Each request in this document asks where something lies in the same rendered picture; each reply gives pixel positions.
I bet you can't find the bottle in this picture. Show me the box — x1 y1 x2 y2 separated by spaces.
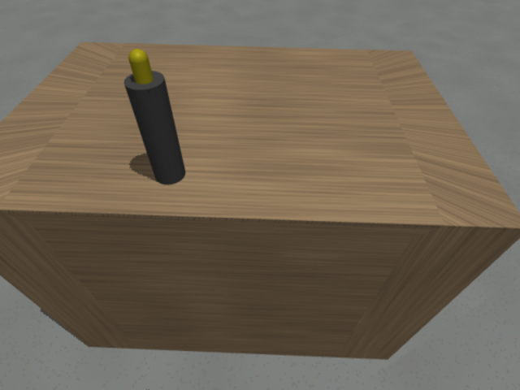
124 49 185 184

